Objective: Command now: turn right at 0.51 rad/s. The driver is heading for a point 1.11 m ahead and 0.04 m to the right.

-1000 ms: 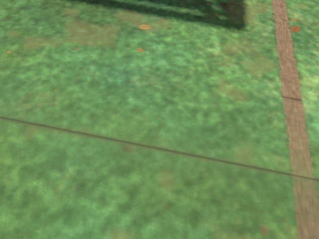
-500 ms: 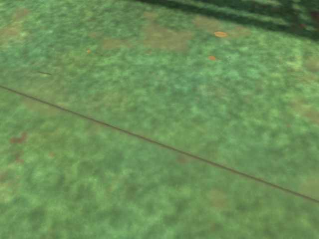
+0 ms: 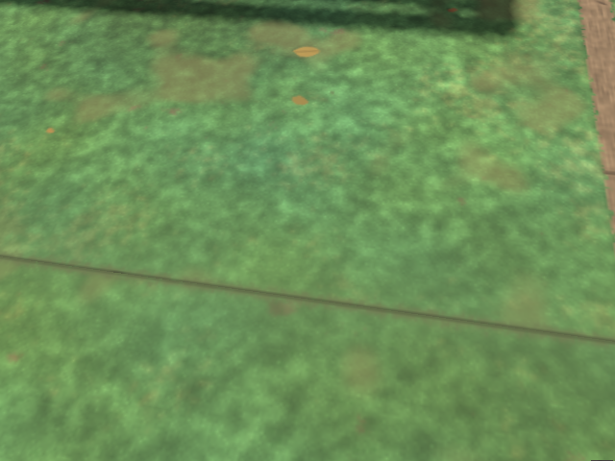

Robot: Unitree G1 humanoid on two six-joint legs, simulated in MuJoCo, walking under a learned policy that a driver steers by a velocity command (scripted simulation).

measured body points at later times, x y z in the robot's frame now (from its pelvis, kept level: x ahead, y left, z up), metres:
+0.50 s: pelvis -0.01 +0.04 +0.01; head +0.03 +0.05 +0.45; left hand +0.22 +0.28 -0.10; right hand +0.05 -0.26 -0.08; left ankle +0.03 +0.15 -0.74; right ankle -0.07 -0.09 -0.67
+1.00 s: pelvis +0.11 -0.03 +0.00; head +0.13 -0.05 +0.45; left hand +0.17 +0.24 -0.12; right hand +0.23 -0.31 -0.11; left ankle +0.32 +0.07 -0.69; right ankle -0.06 -0.08 -0.74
